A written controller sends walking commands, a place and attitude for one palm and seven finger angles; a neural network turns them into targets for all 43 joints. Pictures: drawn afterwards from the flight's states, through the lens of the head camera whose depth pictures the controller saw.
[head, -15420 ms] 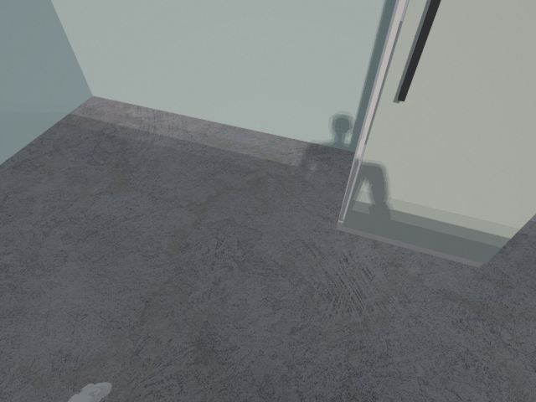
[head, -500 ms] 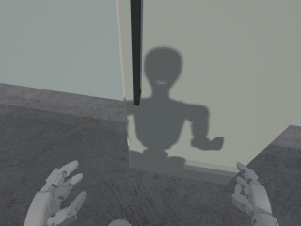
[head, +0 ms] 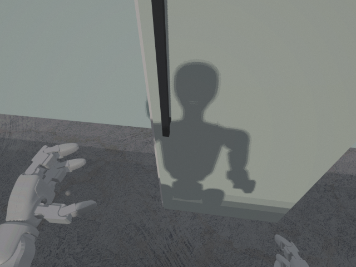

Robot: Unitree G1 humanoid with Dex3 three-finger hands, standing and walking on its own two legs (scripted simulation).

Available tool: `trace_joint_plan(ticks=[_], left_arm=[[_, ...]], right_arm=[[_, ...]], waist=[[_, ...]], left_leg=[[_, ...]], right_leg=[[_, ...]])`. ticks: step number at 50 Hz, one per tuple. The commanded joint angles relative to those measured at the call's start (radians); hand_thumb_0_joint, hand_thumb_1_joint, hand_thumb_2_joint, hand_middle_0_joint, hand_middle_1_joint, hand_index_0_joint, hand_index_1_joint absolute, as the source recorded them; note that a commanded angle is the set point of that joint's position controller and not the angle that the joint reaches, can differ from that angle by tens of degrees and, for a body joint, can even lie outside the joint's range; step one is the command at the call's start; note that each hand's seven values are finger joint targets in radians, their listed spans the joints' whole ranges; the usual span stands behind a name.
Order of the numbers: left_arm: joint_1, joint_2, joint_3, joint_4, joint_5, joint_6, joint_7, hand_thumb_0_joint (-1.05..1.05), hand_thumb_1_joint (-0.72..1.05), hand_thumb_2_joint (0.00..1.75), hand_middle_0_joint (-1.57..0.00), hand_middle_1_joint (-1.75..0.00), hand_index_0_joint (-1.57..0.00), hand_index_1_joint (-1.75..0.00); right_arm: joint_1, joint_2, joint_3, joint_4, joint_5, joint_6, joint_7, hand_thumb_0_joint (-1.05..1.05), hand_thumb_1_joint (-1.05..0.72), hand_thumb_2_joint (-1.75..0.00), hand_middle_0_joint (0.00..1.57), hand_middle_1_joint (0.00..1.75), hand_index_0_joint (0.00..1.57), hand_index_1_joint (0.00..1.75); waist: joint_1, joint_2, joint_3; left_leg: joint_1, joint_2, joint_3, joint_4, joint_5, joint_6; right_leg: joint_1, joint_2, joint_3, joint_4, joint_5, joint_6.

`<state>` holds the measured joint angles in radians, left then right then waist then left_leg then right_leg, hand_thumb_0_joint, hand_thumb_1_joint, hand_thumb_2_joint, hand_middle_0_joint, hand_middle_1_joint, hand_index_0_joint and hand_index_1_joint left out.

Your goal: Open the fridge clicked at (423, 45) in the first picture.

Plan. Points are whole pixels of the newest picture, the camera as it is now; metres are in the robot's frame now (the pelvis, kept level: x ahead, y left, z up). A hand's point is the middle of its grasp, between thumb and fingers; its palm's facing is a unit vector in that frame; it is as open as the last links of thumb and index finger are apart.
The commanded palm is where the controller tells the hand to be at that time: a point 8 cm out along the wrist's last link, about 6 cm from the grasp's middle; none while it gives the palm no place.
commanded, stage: raise the hand to about handle height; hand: left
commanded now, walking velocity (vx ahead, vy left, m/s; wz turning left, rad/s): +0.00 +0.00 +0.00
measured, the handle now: (164, 74) +0.48 +0.07 +0.20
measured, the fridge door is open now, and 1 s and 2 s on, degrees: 0 0 0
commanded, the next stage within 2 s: move the hooked fingers beside the handle in 1.14 s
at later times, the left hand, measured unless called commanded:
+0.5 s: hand (39, 157) +0.26 +0.26 +0.17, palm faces +0.02 -0.99 -0.11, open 13.9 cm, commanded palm +0.23 +0.31 +0.19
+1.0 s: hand (36, 134) +0.28 +0.27 +0.20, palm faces +0.05 -0.99 -0.09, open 14.0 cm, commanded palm +0.25 +0.31 +0.21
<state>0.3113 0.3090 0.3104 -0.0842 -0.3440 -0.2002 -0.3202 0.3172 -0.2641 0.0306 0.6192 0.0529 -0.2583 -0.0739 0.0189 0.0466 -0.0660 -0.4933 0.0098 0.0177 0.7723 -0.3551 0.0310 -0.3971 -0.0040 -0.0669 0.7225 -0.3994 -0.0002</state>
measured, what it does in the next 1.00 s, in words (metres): stands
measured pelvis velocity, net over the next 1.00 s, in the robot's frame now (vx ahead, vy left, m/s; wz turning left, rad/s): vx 0.01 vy -0.02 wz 0.00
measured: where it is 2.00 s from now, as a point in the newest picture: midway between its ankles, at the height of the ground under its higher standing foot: outside the picture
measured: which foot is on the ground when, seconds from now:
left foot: down 0.00-1.00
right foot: down 0.00-1.00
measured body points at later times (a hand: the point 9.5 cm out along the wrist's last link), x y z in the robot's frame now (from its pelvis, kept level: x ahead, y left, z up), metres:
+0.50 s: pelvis +0.00 +0.00 +0.02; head -0.01 -0.02 +0.47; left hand +0.25 +0.32 +0.18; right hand +0.21 -0.22 -0.04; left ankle +0.03 +0.10 -0.71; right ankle -0.02 -0.12 -0.71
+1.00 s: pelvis +0.01 -0.02 +0.02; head -0.01 -0.03 +0.47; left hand +0.27 +0.32 +0.21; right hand +0.19 -0.25 -0.04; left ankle +0.03 +0.10 -0.71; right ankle -0.02 -0.12 -0.71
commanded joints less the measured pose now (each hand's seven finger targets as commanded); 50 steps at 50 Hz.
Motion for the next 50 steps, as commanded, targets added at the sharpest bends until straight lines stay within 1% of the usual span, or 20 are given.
trace_joint_plan(ticks=[1,4,6,8,10,12,15,18,19,23,24,27,30,33,34,37,41,44,48,50], left_arm=[[-0.195,0.229,0.056,-0.16,-0.001,0.012,-0.075,0.0,-0.24,0.41,-0.28,-1.03,-0.28,-1.03],[-0.275,0.34,0.183,-0.198,-0.022,0.03,-0.069,0.0,-0.31,0.38,-0.29,-1.08,-0.29,-1.08],[-0.308,0.338,0.22,-0.213,-0.05,0.022,-0.055,0.0,-0.36,0.36,-0.29,-1.11,-0.29,-1.11],[-0.325,0.316,0.216,-0.215,-0.063,0.016,-0.048,0.0,-0.41,0.34,-0.29,-1.14,-0.29,-1.14],[-0.336,0.286,0.19,-0.156,-0.071,0.045,-0.063,0.0,-0.45,0.32,-0.3,-1.17,-0.3,-1.17],[-0.344,0.281,0.17,-0.08,-0.062,0.097,-0.09,0.0,-0.5,0.3,-0.3,-1.2,-0.3,-1.2],[-0.381,0.281,0.129,0.012,-0.037,0.195,-0.134,0.0,-0.5,0.3,-0.3,-1.2,-0.3,-1.2],[-0.497,0.35,0.161,-0.027,-0.027,0.243,-0.15,0.0,-0.5,0.3,-0.3,-1.2,-0.3,-1.2],[-0.532,0.386,0.191,-0.05,-0.03,0.239,-0.149,0.0,-0.5,0.3,-0.3,-1.2,-0.3,-1.2],[-0.653,0.469,0.278,-0.143,-0.04,0.181,-0.134,0.0,-0.5,0.3,-0.3,-1.2,-0.3,-1.2],[-0.653,0.5,0.306,-0.131,-0.043,0.174,-0.13,0.0,-0.5,0.3,-0.3,-1.2,-0.3,-1.2],[-0.659,0.463,0.289,-0.006,-0.051,0.192,-0.151,0.0,-0.5,0.3,-0.3,-1.2,-0.3,-1.2],[-0.702,0.452,0.24,0.096,-0.034,0.266,-0.183,0.0,-0.5,0.3,-0.3,-1.2,-0.3,-1.2],[-0.714,0.449,0.205,0.145,-0.018,0.331,-0.21,0.0,-0.5,0.3,-0.3,-1.2,-0.3,-1.2],[-0.682,0.435,0.195,0.161,-0.022,0.341,-0.219,0.0,-0.5,0.3,-0.3,-1.2,-0.3,-1.2],[-0.655,0.462,0.239,0.118,-0.038,0.333,-0.231,0.0,-0.5,0.3,-0.3,-1.2,-0.3,-1.2],[-0.679,0.53,0.327,-0.01,-0.055,0.26,-0.197,0.0,-0.5,0.3,-0.3,-1.2,-0.3,-1.2],[-0.683,0.539,0.344,-0.036,-0.048,0.232,-0.162,0.0,-0.5,0.3,-0.3,-1.2,-0.3,-1.2],[-0.706,0.477,0.28,0.022,-0.024,0.266,-0.151,0.0,-0.5,0.3,-0.3,-1.2,-0.3,-1.2],[-0.724,0.468,0.249,0.015,-0.01,0.286,-0.156,0.0,-0.5,0.3,-0.3,-1.2,-0.3,-1.2]], right_arm=[[-0.133,-0.132,-0.051,-0.171,0.013,-0.087,-0.031,0.0,-0.9,-0.9,0.2,0.3,0.2,0.3],[-0.154,-0.131,-0.042,-0.17,0.009,-0.085,-0.045,0.0,-0.9,-0.9,0.2,0.3,0.2,0.3],[-0.166,-0.114,-0.033,-0.175,0.009,-0.085,-0.047,0.0,-0.9,-0.9,0.2,0.3,0.2,0.3],[-0.17,-0.108,-0.028,-0.17,0.011,-0.089,-0.045,0.0,-0.9,-0.9,0.2,0.3,0.2,0.3],[-0.172,-0.111,-0.024,-0.162,0.013,-0.089,-0.04,0.0,-0.9,-0.9,0.2,0.3,0.2,0.3],[-0.17,-0.121,-0.023,-0.156,0.018,-0.083,-0.039,0.0,-0.9,-0.9,0.2,0.3,0.2,0.3],[-0.169,-0.133,-0.02,-0.16,0.028,-0.064,-0.038,0.0,-0.9,-0.9,0.2,0.3,0.2,0.3],[-0.188,-0.131,-0.014,-0.181,0.029,-0.052,-0.044,0.0,-0.9,-0.9,0.2,0.3,0.2,0.3],[-0.195,-0.13,-0.01,-0.179,0.025,-0.049,-0.045,0.0,-0.9,-0.9,0.2,0.3,0.2,0.3],[-0.217,-0.109,0.005,-0.188,0.018,-0.053,-0.051,0.0,-0.9,-0.9,0.2,0.3,0.2,0.3],[-0.217,-0.107,0.009,-0.179,0.015,-0.052,-0.05,0.0,-0.9,-0.9,0.2,0.3,0.2,0.3],[-0.216,-0.111,0.01,-0.156,0.023,-0.049,-0.051,0.0,-0.9,-0.9,0.2,0.3,0.2,0.3],[-0.218,-0.122,0.011,-0.151,0.035,-0.039,-0.049,0.0,-0.9,-0.9,0.2,0.3,0.2,0.3],[-0.214,-0.13,0.006,-0.165,0.041,-0.034,-0.048,0.0,-0.9,-0.9,0.2,0.3,0.2,0.3],[-0.212,-0.133,0.006,-0.17,0.043,-0.031,-0.042,0.0,-0.9,-0.9,0.2,0.3,0.2,0.3],[-0.223,-0.136,-0.002,-0.186,0.042,-0.027,-0.033,0.0,-0.9,-0.9,0.2,0.3,0.2,0.3],[-0.234,-0.124,-0.002,-0.197,0.032,-0.036,-0.027,0.0,-0.9,-0.9,0.2,0.3,0.2,0.3],[-0.229,-0.119,-0.002,-0.184,0.028,-0.041,-0.031,0.0,-0.9,-0.9,0.2,0.3,0.2,0.3],[-0.219,-0.122,-0.004,-0.172,0.034,-0.04,-0.041,0.0,-0.9,-0.9,0.2,0.3,0.2,0.3],[-0.217,-0.124,-0.005,-0.173,0.037,-0.035,-0.044,0.0,-0.9,-0.9,0.2,0.3,0.2,0.3]], waist=[[-0.012,-0.004,-0.12],[0.017,0.021,-0.156],[0.023,0.034,-0.17],[0.024,0.08,-0.169],[0.017,0.079,-0.126],[0.015,0.077,-0.088],[0.009,0.027,-0.021],[0.011,0.009,-0.06],[0.017,-0.001,-0.074],[0.024,0.073,-0.185],[0.03,0.049,-0.182],[0.02,0.065,-0.12],[0.015,0.082,-0.052],[0.013,0.05,-0.059],[0.016,-0.015,-0.059],[0.023,-0.055,-0.125],[0.04,-0.001,-0.195],[0.042,0.038,-0.161],[0.02,0.113,-0.091],[0.015,0.099,-0.096]], left_leg=[[0.185,0.004,-0.059,-0.171,0.169,0.005],[0.234,0.002,-0.064,-0.195,0.21,0.003],[0.275,0.002,-0.067,-0.216,0.241,-0.003],[0.312,0.001,-0.065,-0.224,0.283,-0.009],[0.316,0.001,-0.06,-0.235,0.29,-0.01],[0.309,0.001,-0.061,-0.25,0.279,-0.011],[0.282,-0.001,-0.057,-0.272,0.252,-0.004],[0.312,-0.004,-0.069,-0.285,0.232,0.002],[0.329,-0.005,-0.067,-0.284,0.247,0.004],[0.418,-0.009,-0.074,-0.303,0.276,0.0],[0.417,-0.009,-0.071,-0.303,0.283,0.001],[0.4,-0.011,-0.066,-0.316,0.27,0.0],[0.372,-0.012,-0.068,-0.333,0.23,-0.002],[0.373,-0.013,-0.074,-0.335,0.221,0.002],[0.362,-0.012,-0.072,-0.327,0.232,0.003],[0.376,-0.019,-0.064,-0.304,0.261,0.01],[0.409,-0.02,-0.056,-0.302,0.299,0.008],[0.411,-0.015,-0.048,-0.305,0.304,0.008],[0.401,-0.015,-0.046,-0.32,0.268,0.004],[0.406,-0.014,-0.044,-0.318,0.279,0.006]], right_leg=[[0.005,0.016,0.009,-0.16,0.18,-0.008],[0.065,0.018,0.005,-0.174,0.205,-0.013],[0.097,0.021,-0.009,-0.182,0.233,-0.017],[0.109,0.025,-0.016,-0.186,0.278,-0.021],[0.11,0.027,-0.013,-0.207,0.31,-0.02],[0.103,0.025,-0.011,-0.222,0.313,-0.019],[0.096,0.023,-0.005,-0.254,0.302,-0.014],[0.107,0.022,-0.002,-0.269,0.268,-0.012],[0.127,0.025,0.004,-0.279,0.277,-0.015],[0.174,0.028,0.002,-0.288,0.281,-0.022],[0.19,0.031,0.006,-0.3,0.29,-0.022],[0.176,0.025,0.003,-0.313,0.304,-0.022],[0.15,0.016,0.009,-0.334,0.273,-0.022],[0.134,0.013,0.008,-0.333,0.258,-0.019],[0.15,0.013,0.011,-0.336,0.271,-0.018],[0.158,0.01,0.017,-0.317,0.308,-0.011],[0.198,0.013,0.016,-0.305,0.335,-0.016],[0.195,0.012,0.019,-0.313,0.338,-0.017],[0.153,0.009,0.015,-0.321,0.31,-0.017],[0.16,0.008,0.018,-0.323,0.323,-0.015]])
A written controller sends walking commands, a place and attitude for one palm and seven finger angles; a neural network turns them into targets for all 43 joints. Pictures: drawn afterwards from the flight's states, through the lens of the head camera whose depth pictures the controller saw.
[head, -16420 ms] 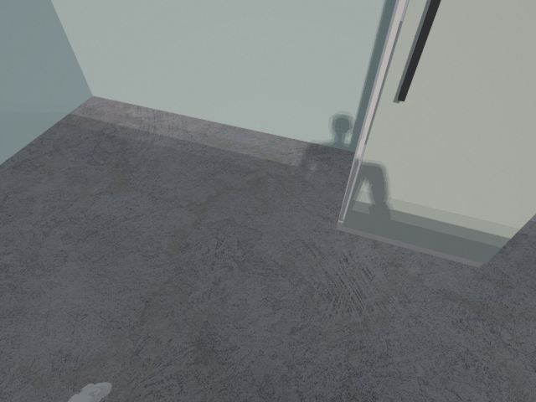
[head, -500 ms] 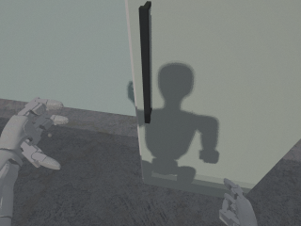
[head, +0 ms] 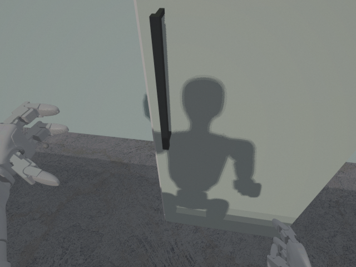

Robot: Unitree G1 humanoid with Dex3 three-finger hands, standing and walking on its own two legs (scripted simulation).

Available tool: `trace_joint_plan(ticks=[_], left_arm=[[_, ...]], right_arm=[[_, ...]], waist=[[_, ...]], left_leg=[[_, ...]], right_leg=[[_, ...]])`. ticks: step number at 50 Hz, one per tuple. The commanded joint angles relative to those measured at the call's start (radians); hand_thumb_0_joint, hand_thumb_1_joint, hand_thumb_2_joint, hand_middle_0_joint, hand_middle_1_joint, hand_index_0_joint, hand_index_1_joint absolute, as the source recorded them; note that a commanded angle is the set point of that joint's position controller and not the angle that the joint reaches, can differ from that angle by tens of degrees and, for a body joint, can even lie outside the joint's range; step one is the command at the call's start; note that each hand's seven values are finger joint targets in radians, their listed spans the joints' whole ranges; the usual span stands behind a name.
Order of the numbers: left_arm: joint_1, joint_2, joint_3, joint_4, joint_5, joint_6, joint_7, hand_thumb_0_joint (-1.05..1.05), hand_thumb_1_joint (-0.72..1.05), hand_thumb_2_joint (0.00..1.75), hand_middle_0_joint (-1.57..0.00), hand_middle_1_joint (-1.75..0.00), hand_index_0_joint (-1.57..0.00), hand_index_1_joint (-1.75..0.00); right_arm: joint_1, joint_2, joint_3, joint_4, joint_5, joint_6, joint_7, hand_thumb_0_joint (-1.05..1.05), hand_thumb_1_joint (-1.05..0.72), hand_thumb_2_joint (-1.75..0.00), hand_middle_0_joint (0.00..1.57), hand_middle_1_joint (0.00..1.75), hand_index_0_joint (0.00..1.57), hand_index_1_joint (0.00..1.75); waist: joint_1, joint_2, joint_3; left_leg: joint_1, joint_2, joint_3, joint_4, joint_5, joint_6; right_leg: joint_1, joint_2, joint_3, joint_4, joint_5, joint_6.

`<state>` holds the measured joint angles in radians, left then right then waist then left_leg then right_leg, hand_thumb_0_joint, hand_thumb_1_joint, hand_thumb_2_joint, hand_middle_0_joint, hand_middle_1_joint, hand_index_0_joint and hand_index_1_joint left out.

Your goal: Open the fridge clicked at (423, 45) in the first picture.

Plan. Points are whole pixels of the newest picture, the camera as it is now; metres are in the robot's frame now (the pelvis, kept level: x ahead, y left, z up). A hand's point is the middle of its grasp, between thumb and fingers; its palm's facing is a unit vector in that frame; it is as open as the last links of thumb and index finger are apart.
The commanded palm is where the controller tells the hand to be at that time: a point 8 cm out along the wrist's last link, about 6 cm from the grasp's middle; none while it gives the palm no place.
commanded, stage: raise the hand to about handle height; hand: left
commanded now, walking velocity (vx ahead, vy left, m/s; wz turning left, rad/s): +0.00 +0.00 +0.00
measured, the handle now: (164, 92) +0.47 +0.09 +0.18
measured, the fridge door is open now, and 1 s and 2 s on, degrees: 0 0 0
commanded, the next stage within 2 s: move the hooked fingers beside the handle in 0.14 s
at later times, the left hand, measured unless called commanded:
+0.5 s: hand (67, 138) +0.30 +0.25 +0.18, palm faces -0.01 -1.00 -0.09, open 14.0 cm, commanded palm +0.27 +0.30 +0.19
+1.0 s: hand (87, 126) +0.34 +0.23 +0.17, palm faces +0.00 -1.00 -0.05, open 14.0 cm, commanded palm +0.31 +0.27 +0.18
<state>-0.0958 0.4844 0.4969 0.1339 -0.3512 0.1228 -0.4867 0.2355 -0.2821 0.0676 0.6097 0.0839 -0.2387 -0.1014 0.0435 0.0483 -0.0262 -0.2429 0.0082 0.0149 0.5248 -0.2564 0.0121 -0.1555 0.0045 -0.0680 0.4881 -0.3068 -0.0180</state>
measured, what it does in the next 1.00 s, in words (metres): stands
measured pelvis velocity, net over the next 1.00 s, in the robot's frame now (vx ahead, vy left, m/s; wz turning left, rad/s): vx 0.01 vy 0.00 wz -0.01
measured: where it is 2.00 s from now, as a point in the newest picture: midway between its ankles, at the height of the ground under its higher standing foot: outside the picture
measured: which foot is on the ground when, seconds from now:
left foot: down 0.00-1.00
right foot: down 0.00-1.00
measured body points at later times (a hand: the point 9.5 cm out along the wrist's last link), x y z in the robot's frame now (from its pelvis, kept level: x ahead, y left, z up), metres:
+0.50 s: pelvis +0.00 +0.00 +0.00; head -0.01 -0.02 +0.45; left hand +0.29 +0.31 +0.18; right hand +0.20 -0.23 -0.07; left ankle +0.02 +0.11 -0.74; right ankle -0.03 -0.11 -0.74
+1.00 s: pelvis +0.01 +0.00 +0.00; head +0.00 -0.02 +0.45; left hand +0.34 +0.29 +0.18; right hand +0.18 -0.24 -0.08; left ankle +0.02 +0.11 -0.74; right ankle -0.03 -0.11 -0.74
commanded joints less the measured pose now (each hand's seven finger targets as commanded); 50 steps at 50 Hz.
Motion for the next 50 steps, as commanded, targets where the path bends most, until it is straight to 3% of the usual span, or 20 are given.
trace_joint_plan(ticks=[1,5,9,11,13,17,20,22,24,27,29,32,33,34,37,40,43,44,47,50], left_arm=[[-0.318,0.294,0.06,-0.21,-0.002,-0.031,0.008,0.0,-0.5,0.3,-0.3,-1.2,-0.3,-1.2],[-0.283,0.298,0.071,-0.193,-0.016,-0.034,-0.013,0.0,-0.5,0.3,-0.3,-1.2,-0.3,-1.2],[-0.249,0.334,0.122,-0.151,-0.031,-0.041,-0.018,0.0,-0.5,0.3,-0.3,-1.2,-0.3,-1.2],[-0.273,0.324,0.116,-0.163,-0.034,-0.043,-0.018,0.0,-0.5,0.3,-0.3,-1.2,-0.3,-1.2],[-0.32,0.268,0.051,-0.174,-0.026,-0.04,-0.017,0.0,-0.5,0.3,-0.3,-1.2,-0.3,-1.2],[-0.392,0.248,0.0,-0.169,-0.007,-0.038,0.0,0.0,-0.5,0.3,-0.3,-1.2,-0.3,-1.2],[-0.397,0.253,0.008,-0.186,-0.001,-0.048,0.02,0.0,-0.5,0.3,-0.3,-1.2,-0.3,-1.2],[-0.411,0.26,0.018,-0.195,0.006,-0.052,0.032,0.0,-0.5,0.3,-0.3,-1.2,-0.3,-1.2],[-0.386,0.299,0.059,-0.174,0.009,-0.056,0.048,0.0,-0.5,0.3,-0.3,-1.2,-0.3,-1.2],[-0.402,0.242,0.02,-0.155,0.008,-0.048,0.057,0.0,-0.5,0.3,-0.3,-1.2,-0.3,-1.2],[-0.38,0.245,0.023,-0.104,0.01,-0.036,0.064,0.0,-0.5,0.3,-0.3,-1.2,-0.3,-1.2],[-0.412,0.227,-0.004,-0.108,0.018,-0.024,0.064,0.0,-0.5,0.3,-0.3,-1.2,-0.3,-1.2],[-0.445,0.187,-0.049,-0.138,0.021,-0.027,0.063,0.0,-0.5,0.3,-0.3,-1.2,-0.3,-1.2],[-0.436,0.178,-0.06,-0.149,0.021,-0.03,0.07,0.0,-0.5,0.3,-0.3,-1.2,-0.3,-1.2],[-0.468,0.188,-0.05,-0.161,0.025,-0.037,0.084,0.0,-0.5,0.3,-0.3,-1.2,-0.3,-1.2],[-0.476,0.204,-0.026,-0.151,0.023,-0.049,0.103,0.0,-0.5,0.3,-0.3,-1.2,-0.3,-1.2],[-0.502,0.201,-0.03,-0.111,0.035,-0.044,0.123,0.0,-0.5,0.3,-0.3,-1.2,-0.3,-1.2],[-0.51,0.209,-0.029,-0.1,0.04,-0.044,0.129,0.0,-0.5,0.3,-0.3,-1.2,-0.3,-1.2],[-0.551,0.19,-0.053,-0.115,0.051,-0.043,0.135,0.0,-0.5,0.3,-0.3,-1.2,-0.3,-1.2],[-0.549,0.162,-0.078,-0.107,0.05,-0.045,0.134,0.0,-0.5,0.3,-0.3,-1.2,-0.3,-1.2]], right_arm=[[-0.135,-0.105,-0.043,-0.168,0.006,-0.055,-0.018,0.0,-0.9,-0.9,0.2,0.3,0.2,0.3],[-0.133,-0.11,-0.043,-0.165,0.005,-0.051,-0.018,0.0,-0.9,-0.9,0.2,0.3,0.2,0.3],[-0.139,-0.11,-0.044,-0.16,0.003,-0.049,-0.014,0.0,-0.9,-0.9,0.2,0.3,0.2,0.3],[-0.144,-0.107,-0.043,-0.165,0.005,-0.048,-0.013,0.0,-0.9,-0.9,0.2,0.3,0.2,0.3],[-0.15,-0.101,-0.04,-0.164,0.009,-0.048,-0.013,0.0,-0.9,-0.9,0.2,0.3,0.2,0.3],[-0.139,-0.103,-0.041,-0.155,0.009,-0.048,-0.02,0.0,-0.9,-0.9,0.2,0.3,0.2,0.3],[-0.141,-0.101,-0.043,-0.153,0.005,-0.048,-0.022,0.0,-0.9,-0.9,0.2,0.3,0.2,0.3],[-0.146,-0.099,-0.041,-0.156,0.003,-0.047,-0.023,0.0,-0.9,-0.9,0.2,0.3,0.2,0.3],[-0.141,-0.101,-0.043,-0.147,0.0,-0.042,-0.02,0.0,-0.9,-0.9,0.2,0.3,0.2,0.3],[-0.152,-0.093,-0.04,-0.153,0.004,-0.038,-0.018,0.0,-0.9,-0.9,0.2,0.3,0.2,0.3],[-0.143,-0.099,-0.042,-0.145,0.003,-0.031,-0.016,0.0,-0.9,-0.9,0.2,0.3,0.2,0.3],[-0.145,-0.1,-0.045,-0.153,0.008,-0.026,-0.016,0.0,-0.9,-0.9,0.2,0.3,0.2,0.3],[-0.15,-0.096,-0.044,-0.159,0.009,-0.027,-0.015,0.0,-0.9,-0.9,0.2,0.3,0.2,0.3],[-0.147,-0.094,-0.045,-0.158,0.008,-0.027,-0.014,0.0,-0.9,-0.9,0.2,0.3,0.2,0.3],[-0.141,-0.097,-0.048,-0.154,0.005,-0.024,-0.017,0.0,-0.9,-0.9,0.2,0.3,0.2,0.3],[-0.137,-0.1,-0.05,-0.144,0.002,-0.019,-0.018,0.0,-0.9,-0.9,0.2,0.3,0.2,0.3],[-0.137,-0.099,-0.049,-0.136,0.003,-0.012,-0.02,0.0,-0.9,-0.9,0.2,0.3,0.2,0.3],[-0.129,-0.101,-0.05,-0.129,0.001,-0.007,-0.018,0.0,-0.9,-0.9,0.2,0.3,0.2,0.3],[-0.136,-0.096,-0.05,-0.138,0.002,-0.002,-0.018,0.0,-0.9,-0.9,0.2,0.3,0.2,0.3],[-0.13,-0.096,-0.051,-0.14,0.001,0.001,-0.015,0.0,-0.9,-0.9,0.2,0.3,0.2,0.3]], waist=[[-0.009,0.081,-0.144],[-0.01,-0.008,-0.17],[0.005,-0.032,-0.18],[0.002,-0.013,-0.189],[-0.013,0.045,-0.162],[-0.029,0.033,-0.153],[-0.021,0.005,-0.183],[-0.014,0.034,-0.213],[-0.003,0.004,-0.214],[-0.009,0.04,-0.21],[-0.008,-0.023,-0.175],[-0.013,0.015,-0.184],[-0.022,0.031,-0.192],[-0.021,0.003,-0.193],[-0.024,0.022,-0.223],[-0.022,-0.033,-0.229],[-0.022,0.0,-0.208],[-0.023,-0.042,-0.207],[-0.027,0.038,-0.228],[-0.03,0.013,-0.242]], left_leg=[[0.162,-0.013,-0.046,-0.071,0.182,0.026],[0.166,-0.013,-0.046,-0.061,0.204,0.034],[0.16,-0.015,-0.044,-0.049,0.223,0.032],[0.161,-0.019,-0.042,-0.049,0.222,0.032],[0.172,-0.018,-0.04,-0.051,0.219,0.029],[0.176,-0.016,-0.048,-0.053,0.187,0.032],[0.181,-0.015,-0.049,-0.052,0.198,0.035],[0.191,-0.017,-0.049,-0.053,0.221,0.032],[0.179,-0.011,-0.044,-0.049,0.24,0.031],[0.179,-0.015,-0.038,-0.053,0.232,0.029],[0.152,-0.009,-0.039,-0.054,0.22,0.03],[0.16,-0.011,-0.036,-0.051,0.236,0.029],[0.174,-0.012,-0.04,-0.051,0.234,0.029],[0.173,-0.007,-0.039,-0.044,0.243,0.031],[0.192,-0.009,-0.043,-0.047,0.245,0.03],[0.18,-0.009,-0.039,-0.048,0.243,0.034],[0.175,-0.01,-0.037,-0.052,0.246,0.03],[0.168,-0.007,-0.034,-0.049,0.248,0.033],[0.187,-0.01,-0.032,-0.049,0.264,0.03],[0.188,-0.007,-0.036,-0.044,0.283,0.031]], right_leg=[[-0.082,0.0,0.015,-0.087,0.232,0.003],[-0.067,0.002,0.018,-0.084,0.275,0.01],[-0.055,0.001,0.021,-0.078,0.304,0.013],[-0.059,-0.002,0.02,-0.073,0.311,0.014],[-0.087,0.0,0.014,-0.071,0.297,0.01],[-0.11,0.0,0.015,-0.08,0.255,0.01],[-0.09,-0.004,0.02,-0.078,0.265,0.009],[-0.073,-0.006,0.016,-0.067,0.285,0.006],[-0.049,-0.008,0.018,-0.068,0.303,0.006],[-0.064,-0.01,0.018,-0.064,0.306,0.007],[-0.068,-0.01,0.017,-0.072,0.292,0.009],[-0.074,-0.011,0.015,-0.061,0.312,0.007],[-0.084,-0.011,0.012,-0.056,0.302,0.006],[-0.078,-0.011,0.016,-0.06,0.308,0.006],[-0.078,-0.009,0.014,-0.055,0.306,0.005],[-0.065,-0.009,0.019,-0.059,0.315,0.008],[-0.074,-0.01,0.018,-0.056,0.315,0.006],[-0.065,-0.011,0.02,-0.062,0.319,0.008],[-0.061,-0.013,0.021,-0.053,0.329,0.002],[-0.053,-0.013,0.021,-0.051,0.352,0.001]])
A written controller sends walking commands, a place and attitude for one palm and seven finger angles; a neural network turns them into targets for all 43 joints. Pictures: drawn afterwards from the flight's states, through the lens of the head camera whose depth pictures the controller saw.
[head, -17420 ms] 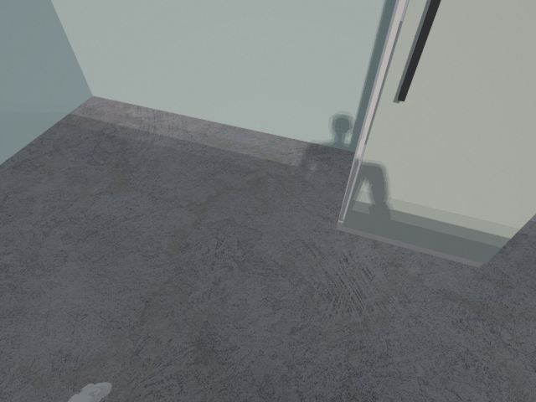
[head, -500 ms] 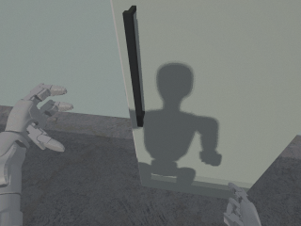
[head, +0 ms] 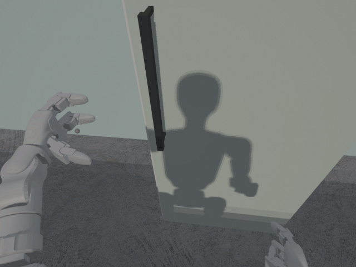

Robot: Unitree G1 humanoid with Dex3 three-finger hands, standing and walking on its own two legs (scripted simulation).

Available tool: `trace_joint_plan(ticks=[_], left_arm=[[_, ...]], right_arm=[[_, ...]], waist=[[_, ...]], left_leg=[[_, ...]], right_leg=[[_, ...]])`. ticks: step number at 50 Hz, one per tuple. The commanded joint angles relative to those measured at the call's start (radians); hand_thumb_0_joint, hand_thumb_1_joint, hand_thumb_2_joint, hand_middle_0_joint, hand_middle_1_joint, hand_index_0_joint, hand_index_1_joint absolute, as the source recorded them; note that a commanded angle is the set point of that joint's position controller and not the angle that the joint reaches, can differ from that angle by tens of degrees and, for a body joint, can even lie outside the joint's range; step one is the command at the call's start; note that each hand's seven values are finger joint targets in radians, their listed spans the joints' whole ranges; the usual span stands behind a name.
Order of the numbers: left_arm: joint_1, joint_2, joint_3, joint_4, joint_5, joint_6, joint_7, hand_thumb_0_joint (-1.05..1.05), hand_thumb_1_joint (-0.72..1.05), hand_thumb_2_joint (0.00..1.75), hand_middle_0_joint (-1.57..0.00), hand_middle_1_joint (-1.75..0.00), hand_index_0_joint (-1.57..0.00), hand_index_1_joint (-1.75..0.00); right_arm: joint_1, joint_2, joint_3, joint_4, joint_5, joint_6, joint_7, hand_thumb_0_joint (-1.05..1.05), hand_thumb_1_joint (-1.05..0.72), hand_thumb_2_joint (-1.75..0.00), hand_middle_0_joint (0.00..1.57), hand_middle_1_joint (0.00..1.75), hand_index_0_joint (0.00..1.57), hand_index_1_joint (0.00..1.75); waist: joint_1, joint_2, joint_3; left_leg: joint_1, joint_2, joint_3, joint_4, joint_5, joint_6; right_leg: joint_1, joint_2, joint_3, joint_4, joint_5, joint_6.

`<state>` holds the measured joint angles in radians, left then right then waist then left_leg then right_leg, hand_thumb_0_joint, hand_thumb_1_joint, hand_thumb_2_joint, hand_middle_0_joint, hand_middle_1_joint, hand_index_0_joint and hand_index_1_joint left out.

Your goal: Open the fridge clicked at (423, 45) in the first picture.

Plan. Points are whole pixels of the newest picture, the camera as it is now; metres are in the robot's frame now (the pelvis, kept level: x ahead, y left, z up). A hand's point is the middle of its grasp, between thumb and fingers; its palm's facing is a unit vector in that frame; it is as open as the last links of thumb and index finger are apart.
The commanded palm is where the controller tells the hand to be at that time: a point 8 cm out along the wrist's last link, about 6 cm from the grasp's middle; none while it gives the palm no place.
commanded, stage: move the hooked fingers beside the handle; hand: left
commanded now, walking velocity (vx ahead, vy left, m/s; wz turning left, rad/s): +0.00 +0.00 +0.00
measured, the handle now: (156, 93) +0.46 +0.09 +0.18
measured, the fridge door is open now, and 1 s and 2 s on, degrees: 0 0 0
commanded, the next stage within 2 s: none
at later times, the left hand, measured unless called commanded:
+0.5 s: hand (109, 115) +0.38 +0.18 +0.17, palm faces -0.05 -1.00 -0.02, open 14.0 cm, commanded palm +0.36 +0.23 +0.17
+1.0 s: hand (126, 108) +0.41 +0.15 +0.17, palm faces -0.01 -1.00 -0.01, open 14.0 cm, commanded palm +0.38 +0.21 +0.17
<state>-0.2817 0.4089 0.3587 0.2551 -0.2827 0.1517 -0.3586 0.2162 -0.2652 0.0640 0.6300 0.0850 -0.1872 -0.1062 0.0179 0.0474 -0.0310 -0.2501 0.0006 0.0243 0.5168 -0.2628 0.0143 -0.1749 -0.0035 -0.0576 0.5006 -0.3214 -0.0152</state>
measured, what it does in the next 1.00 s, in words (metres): stands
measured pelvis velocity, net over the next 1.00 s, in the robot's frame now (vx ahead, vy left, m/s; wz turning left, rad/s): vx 0.01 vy -0.01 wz -0.03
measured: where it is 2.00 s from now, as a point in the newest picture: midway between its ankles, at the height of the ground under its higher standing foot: outside the picture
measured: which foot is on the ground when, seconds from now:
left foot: down 0.00-1.00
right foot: down 0.00-1.00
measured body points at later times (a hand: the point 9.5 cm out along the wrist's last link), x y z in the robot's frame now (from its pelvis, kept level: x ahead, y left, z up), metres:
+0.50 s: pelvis +0.00 +0.00 +0.00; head +0.00 -0.02 +0.45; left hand +0.38 +0.24 +0.18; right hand +0.15 -0.24 -0.10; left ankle +0.01 +0.11 -0.74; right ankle -0.03 -0.11 -0.74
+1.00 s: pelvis +0.01 -0.01 +0.00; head +0.01 -0.03 +0.45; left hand +0.41 +0.21 +0.17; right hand +0.12 -0.27 -0.11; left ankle +0.01 +0.11 -0.74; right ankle -0.03 -0.11 -0.74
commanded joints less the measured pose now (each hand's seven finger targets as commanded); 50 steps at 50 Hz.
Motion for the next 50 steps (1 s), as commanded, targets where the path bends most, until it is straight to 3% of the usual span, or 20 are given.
trace_joint_plan(ticks=[1,4,8,9,13,14,17,19,20,23,24,28,30,33,34,35,38,42,46,50], left_arm=[[-0.362,0.227,0.05,-0.217,-0.018,-0.073,0.004,0.0,-0.5,0.3,-0.3,-1.2,-0.3,-1.2],[-0.376,0.206,0.026,-0.163,-0.02,-0.068,0.006,0.0,-0.5,0.3,-0.3,-1.2,-0.3,-1.2],[-0.438,0.211,0.023,-0.148,-0.009,-0.064,0.032,0.0,-0.5,0.3,-0.3,-1.2,-0.3,-1.2],[-0.44,0.2,0.007,-0.135,-0.003,-0.063,0.04,0.0,-0.5,0.3,-0.3,-1.2,-0.3,-1.2],[-0.534,0.195,-0.005,-0.169,0.011,-0.09,0.07,0.0,-0.5,0.3,-0.3,-1.2,-0.3,-1.2],[-0.537,0.196,-0.009,-0.164,0.015,-0.097,0.077,0.0,-0.5,0.3,-0.3,-1.2,-0.3,-1.2],[-0.584,0.147,-0.049,-0.157,0.019,-0.109,0.09,0.0,-0.5,0.3,-0.3,-1.2,-0.3,-1.2],[-0.537,0.161,-0.029,-0.097,0.024,-0.103,0.101,0.0,-0.5,0.3,-0.3,-1.2,-0.3,-1.2],[-0.536,0.125,-0.058,-0.074,0.023,-0.094,0.103,0.0,-0.5,0.3,-0.3,-1.2,-0.3,-1.2],[-0.566,0.139,-0.046,-0.011,0.03,-0.07,0.12,0.0,-0.5,0.3,-0.3,-1.2,-0.3,-1.2],[-0.551,0.136,-0.051,0.007,0.038,-0.068,0.127,0.0,-0.5,0.3,-0.3,-1.2,-0.3,-1.2],[-0.665,0.121,-0.076,-0.038,0.051,-0.092,0.155,0.0,-0.5,0.3,-0.3,-1.2,-0.3,-1.2],[-0.701,0.158,-0.041,-0.06,0.056,-0.125,0.171,0.0,-0.5,0.3,-0.3,-1.2,-0.3,-1.2],[-0.757,0.11,-0.084,-0.048,0.058,-0.157,0.176,0.0,-0.5,0.3,-0.3,-1.2,-0.3,-1.2],[-0.733,0.135,-0.065,-0.007,0.065,-0.161,0.181,0.0,-0.5,0.3,-0.3,-1.2,-0.3,-1.2],[-0.753,0.103,-0.094,0.0,0.067,-0.163,0.182,0.0,-0.5,0.3,-0.3,-1.2,-0.3,-1.2],[-0.713,0.109,-0.08,0.109,0.068,-0.139,0.182,0.0,-0.5,0.3,-0.3,-1.2,-0.3,-1.2],[-0.71,0.091,-0.084,0.132,0.068,-0.129,0.181,0.0,-0.5,0.3,-0.3,-1.2,-0.3,-1.2],[-0.66,0.192,0.014,0.013,0.069,-0.177,0.187,0.0,-0.5,0.3,-0.3,-1.2,-0.3,-1.2],[-0.638,0.169,-0.008,-0.003,0.063,-0.195,0.171,0.0,-0.5,0.3,-0.3,-1.2,-0.3,-1.2]], right_arm=[[-0.11,-0.112,-0.046,-0.16,0.001,-0.047,-0.01,0.0,-0.9,-0.9,0.2,0.3,0.2,0.3],[-0.1,-0.118,-0.049,-0.147,0.002,-0.039,-0.012,0.0,-0.9,-0.9,0.2,0.3,0.2,0.3],[-0.099,-0.118,-0.05,-0.147,0.002,-0.03,-0.013,0.0,-0.9,-0.9,0.2,0.3,0.2,0.3],[-0.098,-0.12,-0.05,-0.141,0.001,-0.025,-0.011,0.0,-0.9,-0.9,0.2,0.3,0.2,0.3],[-0.09,-0.113,-0.05,-0.139,-0.003,-0.021,-0.011,0.0,-0.9,-0.9,0.2,0.3,0.2,0.3],[-0.082,-0.116,-0.05,-0.134,-0.005,-0.017,-0.009,0.0,-0.9,-0.9,0.2,0.3,0.2,0.3],[-0.081,-0.111,-0.049,-0.131,-0.006,-0.016,-0.006,0.0,-0.9,-0.9,0.2,0.3,0.2,0.3],[-0.069,-0.116,-0.053,-0.12,-0.007,-0.009,-0.002,0.0,-0.9,-0.9,0.2,0.3,0.2,0.3],[-0.072,-0.116,-0.052,-0.122,-0.005,-0.003,-0.001,0.0,-0.9,-0.9,0.2,0.3,0.2,0.3],[-0.06,-0.122,-0.056,-0.113,-0.004,0.015,-0.001,0.0,-0.9,-0.9,0.2,0.3,0.2,0.3],[-0.055,-0.125,-0.057,-0.112,-0.005,0.022,0.002,0.0,-0.9,-0.9,0.2,0.3,0.2,0.3],[-0.05,-0.118,-0.059,-0.119,-0.008,0.032,0.005,0.0,-0.9,-0.9,0.2,0.3,0.2,0.3],[-0.039,-0.12,-0.064,-0.113,-0.014,0.034,0.006,0.0,-0.9,-0.9,0.2,0.3,0.2,0.3],[-0.032,-0.112,-0.062,-0.104,-0.015,0.034,0.007,0.0,-0.9,-0.9,0.2,0.3,0.2,0.3],[-0.021,-0.118,-0.066,-0.092,-0.015,0.039,0.008,0.0,-0.9,-0.9,0.2,0.3,0.2,0.3],[-0.018,-0.116,-0.065,-0.088,-0.015,0.041,0.009,0.0,-0.9,-0.9,0.2,0.3,0.2,0.3],[-0.002,-0.122,-0.07,-0.078,-0.011,0.053,0.011,0.0,-0.9,-0.9,0.2,0.3,0.2,0.3],[0.007,-0.123,-0.076,-0.091,-0.012,0.067,0.019,0.0,-0.9,-0.9,0.2,0.3,0.2,0.3],[-0.004,-0.121,-0.081,-0.123,-0.019,0.073,0.026,0.0,-0.9,-0.9,0.2,0.3,0.2,0.3],[-0.013,-0.117,-0.079,-0.124,-0.014,0.078,0.024,0.0,-0.9,-0.9,0.2,0.3,0.2,0.3]], waist=[[-0.005,0.006,-0.236],[-0.014,-0.044,-0.206],[-0.017,-0.01,-0.204],[-0.019,-0.034,-0.197],[-0.028,0.019,-0.253],[-0.026,-0.007,-0.265],[-0.033,0.032,-0.269],[-0.021,-0.038,-0.261],[-0.026,-0.035,-0.24],[-0.03,-0.04,-0.208],[-0.025,-0.077,-0.209],[-0.038,-0.012,-0.252],[-0.037,-0.052,-0.293],[-0.052,-0.018,-0.314],[-0.047,-0.038,-0.302],[-0.055,-0.013,-0.289],[-0.05,-0.051,-0.257],[-0.043,-0.063,-0.281],[-0.004,-0.059,-0.372],[-0.02,-0.085,-0.315]], left_leg=[[0.198,0.001,-0.045,-0.036,0.291,0.029],[0.181,0.006,-0.045,-0.037,0.263,0.03],[0.178,0.003,-0.053,-0.046,0.23,0.026],[0.173,0.005,-0.049,-0.044,0.226,0.03],[0.215,0.006,-0.053,-0.041,0.266,0.025],[0.211,0.008,-0.054,-0.039,0.276,0.028],[0.23,0.007,-0.059,-0.043,0.285,0.023],[0.21,0.012,-0.06,-0.045,0.286,0.025],[0.195,0.011,-0.056,-0.051,0.273,0.024],[0.165,0.008,-0.049,-0.054,0.239,0.023],[0.152,0.009,-0.051,-0.055,0.246,0.025],[0.186,0.008,-0.051,-0.048,0.258,0.023],[0.202,0.01,-0.05,-0.043,0.293,0.029],[0.229,0.007,-0.044,-0.035,0.308,0.027],[0.212,0.013,-0.044,-0.036,0.304,0.027],[0.216,0.009,-0.04,-0.036,0.313,0.028],[0.174,0.006,-0.033,-0.038,0.292,0.028],[0.161,0.001,-0.021,-0.029,0.321,0.031],[0.167,-0.005,-0.013,-0.028,0.39,0.036],[0.154,-0.003,0.004,-0.034,0.366,0.041]], right_leg=[[-0.037,-0.003,0.008,-0.062,0.369,-0.002],[-0.058,-0.001,0.007,-0.071,0.342,0.001],[-0.074,-0.002,0.008,-0.07,0.296,-0.002],[-0.078,-0.002,0.012,-0.077,0.291,0.0],[-0.064,-0.001,0.011,-0.065,0.314,-0.006],[-0.053,0.0,0.012,-0.066,0.322,-0.005],[-0.06,0.001,0.009,-0.059,0.325,-0.009],[-0.05,0.004,0.006,-0.064,0.325,-0.008],[-0.058,0.002,0.007,-0.064,0.323,-0.007],[-0.073,0.0,0.01,-0.069,0.306,-0.004],[-0.059,0.0,0.007,-0.067,0.305,-0.005],[-0.068,0.001,0.015,-0.062,0.31,-0.006],[-0.04,0.005,0.02,-0.061,0.345,-0.006],[-0.045,0.006,0.023,-0.053,0.367,-0.006],[-0.043,0.007,0.021,-0.057,0.356,-0.005],[-0.051,0.007,0.024,-0.058,0.372,-0.006],[-0.053,0.006,0.023,-0.059,0.379,-0.004],[-0.029,0.004,0.026,-0.051,0.437,-0.001],[0.073,-0.002,0.038,-0.031,0.548,0.0],[0.065,-0.003,0.043,-0.04,0.572,0.01]])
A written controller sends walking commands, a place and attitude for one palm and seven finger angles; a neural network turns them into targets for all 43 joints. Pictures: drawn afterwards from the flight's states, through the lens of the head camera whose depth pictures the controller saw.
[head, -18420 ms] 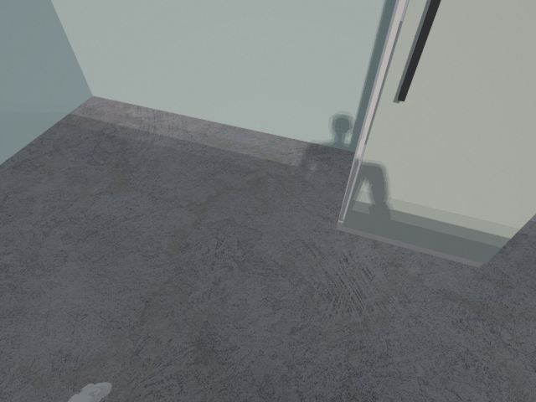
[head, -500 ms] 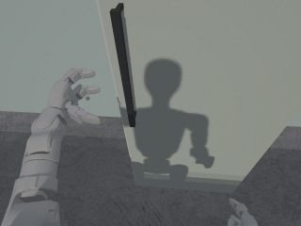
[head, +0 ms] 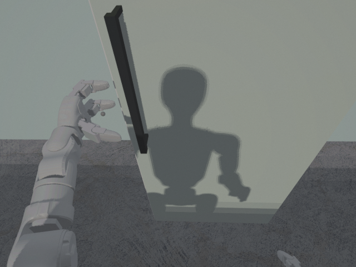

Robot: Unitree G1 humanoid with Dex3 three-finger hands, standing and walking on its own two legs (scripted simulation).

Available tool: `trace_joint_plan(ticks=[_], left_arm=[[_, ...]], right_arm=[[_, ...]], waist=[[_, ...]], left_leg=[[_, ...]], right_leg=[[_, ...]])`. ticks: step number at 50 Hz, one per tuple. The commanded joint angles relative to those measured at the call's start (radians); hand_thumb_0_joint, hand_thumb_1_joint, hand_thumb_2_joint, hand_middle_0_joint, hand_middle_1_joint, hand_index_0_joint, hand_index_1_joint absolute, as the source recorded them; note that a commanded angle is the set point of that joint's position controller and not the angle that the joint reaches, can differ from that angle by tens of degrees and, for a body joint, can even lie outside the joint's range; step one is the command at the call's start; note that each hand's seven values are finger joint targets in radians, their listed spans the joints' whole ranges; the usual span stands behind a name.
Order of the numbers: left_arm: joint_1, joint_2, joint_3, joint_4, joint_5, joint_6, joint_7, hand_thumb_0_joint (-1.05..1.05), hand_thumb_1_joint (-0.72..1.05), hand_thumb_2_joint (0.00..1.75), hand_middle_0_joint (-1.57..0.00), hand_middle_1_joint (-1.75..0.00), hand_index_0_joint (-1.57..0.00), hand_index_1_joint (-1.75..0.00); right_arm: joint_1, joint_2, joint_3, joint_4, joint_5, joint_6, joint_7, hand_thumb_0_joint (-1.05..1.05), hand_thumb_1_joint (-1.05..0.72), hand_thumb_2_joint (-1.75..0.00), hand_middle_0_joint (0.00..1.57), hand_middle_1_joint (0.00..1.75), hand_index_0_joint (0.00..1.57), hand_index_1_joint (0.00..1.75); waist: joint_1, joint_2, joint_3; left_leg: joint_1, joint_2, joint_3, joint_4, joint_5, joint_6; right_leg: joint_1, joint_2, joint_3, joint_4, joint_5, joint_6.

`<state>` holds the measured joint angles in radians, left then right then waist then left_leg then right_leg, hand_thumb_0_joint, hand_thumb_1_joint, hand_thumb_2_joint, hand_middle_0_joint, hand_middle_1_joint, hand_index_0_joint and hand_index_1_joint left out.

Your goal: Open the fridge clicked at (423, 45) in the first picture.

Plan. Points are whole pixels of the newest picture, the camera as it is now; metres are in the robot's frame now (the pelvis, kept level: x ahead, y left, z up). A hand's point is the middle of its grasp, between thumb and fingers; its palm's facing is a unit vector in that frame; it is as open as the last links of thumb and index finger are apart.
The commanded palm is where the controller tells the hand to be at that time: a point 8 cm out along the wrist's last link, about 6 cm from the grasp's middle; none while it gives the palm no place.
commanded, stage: move the hooked fingers beside the handle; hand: left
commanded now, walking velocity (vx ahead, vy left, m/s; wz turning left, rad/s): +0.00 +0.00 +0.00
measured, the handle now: (133, 95) +0.45 +0.11 +0.18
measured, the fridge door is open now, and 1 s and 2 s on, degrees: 0 0 0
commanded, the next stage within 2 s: feel for the door with the fingertips in 1.56 s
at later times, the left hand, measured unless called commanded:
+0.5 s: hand (100, 113) +0.39 +0.18 +0.17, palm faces +0.00 -1.00 -0.01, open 14.0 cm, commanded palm +0.36 +0.23 +0.17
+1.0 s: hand (98, 118) +0.39 +0.18 +0.16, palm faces -0.01 -1.00 +0.01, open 14.0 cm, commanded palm +0.36 +0.24 +0.17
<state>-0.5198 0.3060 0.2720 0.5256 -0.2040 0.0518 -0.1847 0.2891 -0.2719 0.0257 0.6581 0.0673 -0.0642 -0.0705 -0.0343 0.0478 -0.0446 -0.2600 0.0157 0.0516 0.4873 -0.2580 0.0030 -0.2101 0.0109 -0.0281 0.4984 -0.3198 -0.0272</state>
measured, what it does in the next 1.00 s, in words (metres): stands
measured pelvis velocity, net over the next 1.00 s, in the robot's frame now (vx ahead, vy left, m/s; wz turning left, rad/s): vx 0.00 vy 0.01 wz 0.00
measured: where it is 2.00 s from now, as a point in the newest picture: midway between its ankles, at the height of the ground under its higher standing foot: outside the picture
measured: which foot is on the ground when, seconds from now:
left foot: down 0.00-1.00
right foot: down 0.00-1.00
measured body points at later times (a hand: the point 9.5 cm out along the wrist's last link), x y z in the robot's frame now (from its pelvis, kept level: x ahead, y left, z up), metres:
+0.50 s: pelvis -0.01 +0.00 +0.00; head -0.01 -0.02 +0.45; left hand +0.39 +0.23 +0.17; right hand +0.13 -0.24 -0.10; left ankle +0.00 +0.12 -0.74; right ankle -0.04 -0.10 -0.74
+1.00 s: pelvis +0.00 +0.01 +0.00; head -0.01 +0.00 +0.45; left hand +0.38 +0.24 +0.16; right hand +0.12 -0.24 -0.10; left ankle +0.00 +0.12 -0.74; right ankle -0.04 -0.10 -0.74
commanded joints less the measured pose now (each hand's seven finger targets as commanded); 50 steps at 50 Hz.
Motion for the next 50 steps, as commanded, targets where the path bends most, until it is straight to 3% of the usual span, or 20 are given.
trace_joint_plan(ticks=[1,2,5,8,10,14,15,16,20,23,25,27,29,31,34,35,38,40,45,50], left_arm=[[-0.378,0.269,0.075,-0.259,-0.014,-0.088,-0.009,0.0,-0.5,0.3,-0.3,-1.2,-0.3,-1.2],[-0.402,0.222,0.024,-0.262,-0.016,-0.079,-0.019,0.0,-0.5,0.3,-0.3,-1.2,-0.3,-1.2],[-0.388,0.219,0.018,-0.207,-0.027,-0.039,-0.036,0.0,-0.5,0.3,-0.3,-1.2,-0.3,-1.2],[-0.45,0.173,-0.033,-0.221,-0.037,-0.028,-0.047,0.0,-0.5,0.3,-0.3,-1.2,-0.3,-1.2],[-0.507,0.187,-0.029,-0.239,-0.04,-0.04,-0.038,0.0,-0.5,0.3,-0.3,-1.2,-0.3,-1.2],[-0.557,0.25,0.017,-0.278,-0.028,-0.092,-0.011,0.0,-0.5,0.3,-0.3,-1.2,-0.3,-1.2],[-0.55,0.239,0.018,-0.275,-0.027,-0.097,-0.006,0.0,-0.5,0.3,-0.3,-1.2,-0.3,-1.2],[-0.549,0.253,0.031,-0.253,-0.023,-0.1,-0.002,0.0,-0.5,0.3,-0.3,-1.2,-0.3,-1.2],[-0.449,0.203,0.004,-0.115,-0.016,-0.068,-0.005,0.0,-0.5,0.3,-0.3,-1.2,-0.3,-1.2],[-0.453,0.217,0.007,-0.049,-0.014,-0.037,-0.01,0.0,-0.5,0.3,-0.3,-1.2,-0.3,-1.2],[-0.431,0.202,0.005,-0.084,-0.017,-0.043,-0.014,0.0,-0.5,0.3,-0.3,-1.2,-0.3,-1.2],[-0.454,0.245,0.042,-0.154,-0.019,-0.068,-0.012,0.0,-0.5,0.3,-0.3,-1.2,-0.3,-1.2],[-0.509,0.216,0.006,-0.248,-0.022,-0.105,-0.01,0.0,-0.5,0.3,-0.3,-1.2,-0.3,-1.2],[-0.563,0.236,0.015,-0.292,-0.019,-0.128,-0.006,0.0,-0.5,0.3,-0.3,-1.2,-0.3,-1.2],[-0.525,0.272,0.047,-0.241,-0.016,-0.121,0.002,0.0,-0.5,0.3,-0.3,-1.2,-0.3,-1.2],[-0.532,0.223,0.005,-0.221,-0.014,-0.108,-0.003,0.0,-0.5,0.3,-0.3,-1.2,-0.3,-1.2],[-0.517,0.198,-0.015,-0.126,-0.01,-0.059,-0.009,0.0,-0.5,0.3,-0.3,-1.2,-0.3,-1.2],[-0.457,0.171,-0.021,-0.123,-0.012,-0.04,-0.011,0.0,-0.5,0.3,-0.3,-1.2,-0.3,-1.2],[-0.427,0.201,0.019,-0.249,-0.03,-0.066,-0.006,0.0,-0.5,0.3,-0.3,-1.2,-0.3,-1.2],[-0.409,0.248,0.06,-0.301,-0.017,-0.077,0.015,0.0,-0.5,0.3,-0.3,-1.2,-0.3,-1.2]], right_arm=[[-0.089,-0.11,-0.041,-0.152,0.008,-0.045,-0.012,0.0,-0.9,-0.9,0.2,0.3,0.2,0.3],[-0.092,-0.11,-0.038,-0.153,0.01,-0.045,-0.013,0.0,-0.9,-0.9,0.2,0.3,0.2,0.3],[-0.092,-0.118,-0.04,-0.142,0.017,-0.039,-0.021,0.0,-0.9,-0.9,0.2,0.3,0.2,0.3],[-0.1,-0.115,-0.035,-0.145,0.02,-0.044,-0.028,0.0,-0.9,-0.9,0.2,0.3,0.2,0.3],[-0.102,-0.116,-0.034,-0.138,0.018,-0.045,-0.031,0.0,-0.9,-0.9,0.2,0.3,0.2,0.3],[-0.102,-0.114,-0.03,-0.129,0.009,-0.056,-0.031,0.0,-0.9,-0.9,0.2,0.3,0.2,0.3],[-0.106,-0.108,-0.027,-0.135,0.007,-0.058,-0.029,0.0,-0.9,-0.9,0.2,0.3,0.2,0.3],[-0.103,-0.107,-0.026,-0.129,0.005,-0.059,-0.028,0.0,-0.9,-0.9,0.2,0.3,0.2,0.3],[-0.096,-0.111,-0.025,-0.128,0.009,-0.048,-0.02,0.0,-0.9,-0.9,0.2,0.3,0.2,0.3],[-0.089,-0.118,-0.026,-0.131,0.013,-0.037,-0.02,0.0,-0.9,-0.9,0.2,0.3,0.2,0.3],[-0.092,-0.118,-0.03,-0.151,0.012,-0.033,-0.016,0.0,-0.9,-0.9,0.2,0.3,0.2,0.3],[-0.094,-0.116,-0.033,-0.16,0.01,-0.035,-0.018,0.0,-0.9,-0.9,0.2,0.3,0.2,0.3],[-0.098,-0.111,-0.033,-0.166,0.008,-0.041,-0.018,0.0,-0.9,-0.9,0.2,0.3,0.2,0.3],[-0.094,-0.107,-0.032,-0.155,0.006,-0.051,-0.021,0.0,-0.9,-0.9,0.2,0.3,0.2,0.3],[-0.082,-0.117,-0.032,-0.134,0.005,-0.052,-0.026,0.0,-0.9,-0.9,0.2,0.3,0.2,0.3],[-0.089,-0.112,-0.03,-0.131,0.009,-0.052,-0.027,0.0,-0.9,-0.9,0.2,0.3,0.2,0.3],[-0.072,-0.117,-0.031,-0.115,0.012,-0.05,-0.026,0.0,-0.9,-0.9,0.2,0.3,0.2,0.3],[-0.068,-0.117,-0.036,-0.127,0.011,-0.048,-0.02,0.0,-0.9,-0.9,0.2,0.3,0.2,0.3],[-0.08,-0.117,-0.041,-0.154,0.005,-0.049,-0.011,0.0,-0.9,-0.9,0.2,0.3,0.2,0.3],[-0.095,-0.112,-0.038,-0.155,0.003,-0.047,-0.01,0.0,-0.9,-0.9,0.2,0.3,0.2,0.3]], waist=[[0.032,-0.069,-0.273],[0.017,-0.057,-0.255],[0.006,-0.058,-0.201],[-0.011,-0.048,-0.197],[-0.017,-0.055,-0.212],[-0.002,-0.034,-0.292],[0.004,-0.012,-0.309],[0.003,-0.031,-0.313],[0.014,-0.06,-0.238],[0.007,-0.072,-0.183],[0.019,-0.078,-0.212],[0.025,-0.069,-0.267],[0.013,-0.061,-0.305],[0.003,-0.021,-0.313],[0.01,-0.051,-0.283],[-0.004,-0.036,-0.252],[-0.008,-0.008,-0.211],[0.007,-0.016,-0.239],[0.026,-0.068,-0.316],[0.031,-0.066,-0.277]], left_leg=[[0.163,-0.017,-0.021,-0.008,0.34,0.051],[0.168,-0.019,-0.021,-0.01,0.321,0.052],[0.162,-0.018,-0.025,-0.008,0.269,0.054],[0.168,-0.021,-0.038,-0.007,0.223,0.052],[0.178,-0.021,-0.044,-0.006,0.21,0.054],[0.211,-0.019,-0.056,-0.003,0.245,0.051],[0.216,-0.022,-0.057,-0.002,0.254,0.051],[0.213,-0.022,-0.057,-0.001,0.264,0.05],[0.161,-0.019,-0.05,-0.01,0.241,0.047],[0.119,-0.018,-0.049,-0.015,0.192,0.044],[0.129,-0.017,-0.045,-0.012,0.224,0.048],[0.15,-0.017,-0.045,-0.007,0.255,0.047],[0.19,-0.011,-0.051,-0.003,0.28,0.049],[0.222,-0.01,-0.054,-0.003,0.281,0.049],[0.199,-0.006,-0.058,-0.012,0.265,0.048],[0.198,-0.008,-0.053,-0.016,0.248,0.048],[0.179,-0.01,-0.061,-0.017,0.222,0.041],[0.189,-0.01,-0.062,-0.012,0.268,0.042],[0.208,-0.007,-0.063,-0.005,0.338,0.041],[0.193,-0.008,-0.051,-0.012,0.333,0.045]], right_leg=[[0.078,-0.015,0.012,-0.045,0.541,0.022],[0.056,-0.013,0.01,-0.05,0.513,0.02],[0.005,-0.011,0.011,-0.071,0.453,0.022],[-0.03,-0.009,0.008,-0.078,0.378,0.018],[-0.037,-0.01,0.011,-0.083,0.349,0.019],[0.0,-0.011,0.011,-0.068,0.355,0.011],[0.009,-0.011,0.013,-0.062,0.368,0.01],[0.018,-0.011,0.011,-0.059,0.384,0.011],[-0.004,-0.011,0.003,-0.062,0.371,0.012],[-0.036,-0.012,0.002,-0.07,0.325,0.014],[-0.013,-0.012,0.003,-0.063,0.355,0.012],[0.018,-0.012,0.006,-0.054,0.389,0.011],[0.019,-0.008,0.005,-0.05,0.394,0.01],[0.006,-0.004,0.008,-0.055,0.381,0.009],[0.007,-0.002,0.004,-0.064,0.354,0.009],[-0.016,-0.001,0.003,-0.068,0.343,0.01],[-0.058,-0.001,-0.005,-0.071,0.305,0.005],[-0.038,-0.002,-0.01,-0.063,0.341,0.003],[0.023,0.0,-0.011,-0.047,0.414,0.004],[0.033,-0.001,-0.003,-0.054,0.427,0.008]])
